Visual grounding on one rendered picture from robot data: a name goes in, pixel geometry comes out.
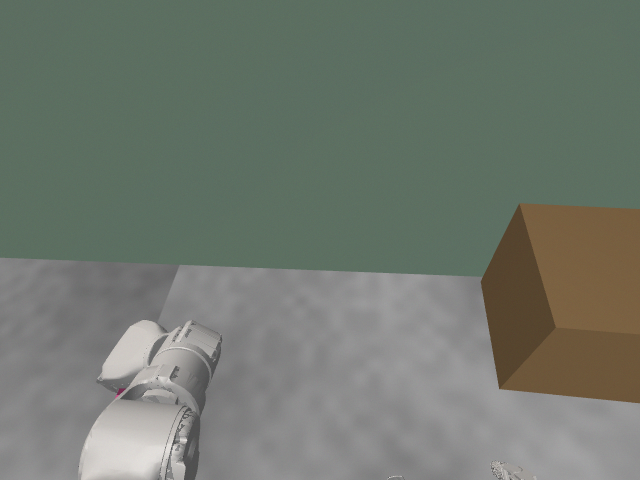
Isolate left robot arm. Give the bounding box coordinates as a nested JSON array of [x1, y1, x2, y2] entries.
[[78, 320, 222, 480]]

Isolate left robot hand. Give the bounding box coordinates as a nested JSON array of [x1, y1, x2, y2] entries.
[[96, 320, 169, 393]]

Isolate right robot hand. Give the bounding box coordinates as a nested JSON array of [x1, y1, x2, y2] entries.
[[490, 461, 537, 480]]

